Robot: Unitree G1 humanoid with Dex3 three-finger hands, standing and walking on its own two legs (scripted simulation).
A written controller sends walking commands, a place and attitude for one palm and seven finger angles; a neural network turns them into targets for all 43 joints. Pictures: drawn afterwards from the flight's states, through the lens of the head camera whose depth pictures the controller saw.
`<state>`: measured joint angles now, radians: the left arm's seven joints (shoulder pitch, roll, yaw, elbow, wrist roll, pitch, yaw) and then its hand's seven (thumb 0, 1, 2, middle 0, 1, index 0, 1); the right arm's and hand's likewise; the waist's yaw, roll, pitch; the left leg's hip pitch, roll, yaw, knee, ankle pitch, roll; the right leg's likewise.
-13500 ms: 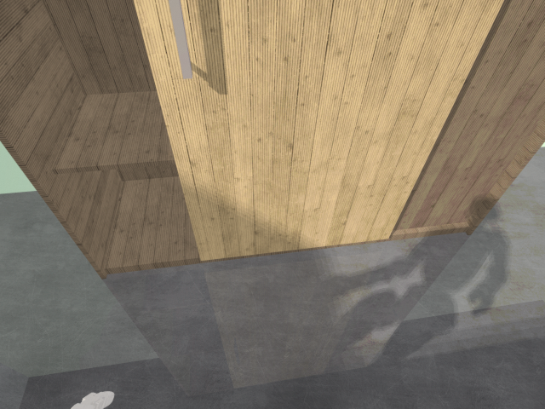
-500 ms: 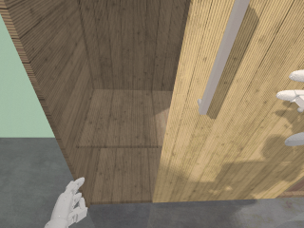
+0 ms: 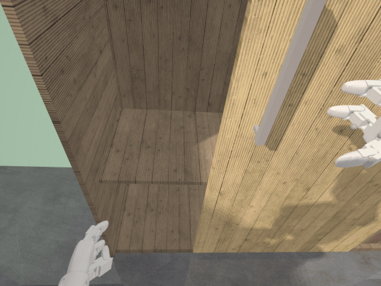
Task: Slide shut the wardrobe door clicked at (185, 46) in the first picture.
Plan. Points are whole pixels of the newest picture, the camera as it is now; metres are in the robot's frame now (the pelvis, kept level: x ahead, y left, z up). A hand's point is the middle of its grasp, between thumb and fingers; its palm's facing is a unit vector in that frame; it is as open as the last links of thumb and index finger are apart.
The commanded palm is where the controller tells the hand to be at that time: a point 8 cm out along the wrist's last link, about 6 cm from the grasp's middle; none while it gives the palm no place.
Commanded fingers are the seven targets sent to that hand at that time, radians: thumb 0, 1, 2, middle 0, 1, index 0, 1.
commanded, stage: move the hooked fingers beside the handle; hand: right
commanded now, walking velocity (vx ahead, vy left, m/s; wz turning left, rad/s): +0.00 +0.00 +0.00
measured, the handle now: (280, 76) +0.44 -0.15 +0.27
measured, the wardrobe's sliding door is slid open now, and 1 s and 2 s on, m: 0.39 0.39 0.39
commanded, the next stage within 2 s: none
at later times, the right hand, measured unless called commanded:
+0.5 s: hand (328, 117) +0.34 -0.22 +0.25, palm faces +0.03 +1.00 -0.07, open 14.0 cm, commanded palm +0.32 -0.28 +0.25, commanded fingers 0.00 0.50 -0.30 0.30 1.20 0.30 1.20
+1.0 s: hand (308, 110) +0.37 -0.19 +0.24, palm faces +0.02 +1.00 -0.06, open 14.0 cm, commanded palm +0.34 -0.25 +0.24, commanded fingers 0.00 0.50 -0.30 0.30 1.20 0.30 1.20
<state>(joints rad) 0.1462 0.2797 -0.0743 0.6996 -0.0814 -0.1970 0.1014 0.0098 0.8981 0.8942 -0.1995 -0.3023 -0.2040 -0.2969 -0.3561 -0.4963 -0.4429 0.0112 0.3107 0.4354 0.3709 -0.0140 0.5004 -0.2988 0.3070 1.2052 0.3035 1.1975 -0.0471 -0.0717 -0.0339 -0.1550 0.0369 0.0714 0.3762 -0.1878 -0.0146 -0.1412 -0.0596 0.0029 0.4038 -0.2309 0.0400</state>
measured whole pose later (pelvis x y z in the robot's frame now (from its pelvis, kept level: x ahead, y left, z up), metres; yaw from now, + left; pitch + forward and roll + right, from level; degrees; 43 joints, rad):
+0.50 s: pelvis +0.01 +0.00 +0.00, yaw +0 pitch -1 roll +0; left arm 0.12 0.27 -0.06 0.71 -0.08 -0.17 0.10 0.01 0.90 0.89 -0.20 -0.30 -0.20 -0.30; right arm -0.40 -0.43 -0.38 0.02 0.28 0.45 0.30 -0.01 0.50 -0.30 0.31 1.21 0.30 1.20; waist -0.05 -0.08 -0.04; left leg -0.16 0.04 0.07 0.39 -0.21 -0.02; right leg -0.14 -0.06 0.00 0.41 -0.25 0.04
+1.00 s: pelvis +0.02 +0.00 +0.00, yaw +1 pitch -1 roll +0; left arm 0.14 0.26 -0.05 0.72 -0.07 -0.13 0.10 0.01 0.90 0.89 -0.20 -0.30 -0.20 -0.30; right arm -0.45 -0.36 -0.32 0.05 0.24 0.45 0.22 -0.01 0.50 -0.30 0.31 1.21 0.30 1.20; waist -0.03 -0.07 -0.05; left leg -0.16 0.04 0.05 0.40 -0.22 -0.02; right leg -0.13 -0.06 -0.01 0.41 -0.26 0.04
